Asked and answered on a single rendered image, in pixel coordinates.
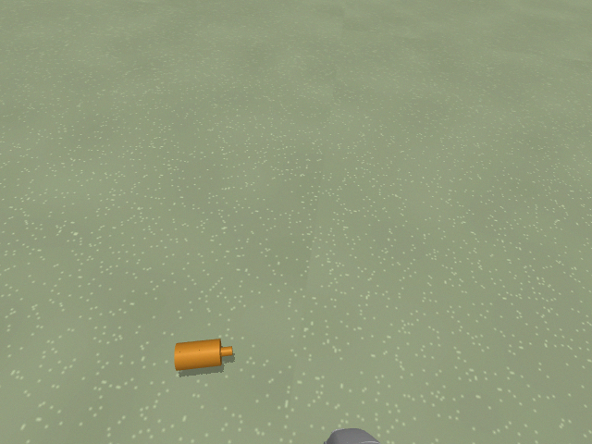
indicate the bottle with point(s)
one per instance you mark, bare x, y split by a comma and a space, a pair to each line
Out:
200, 354

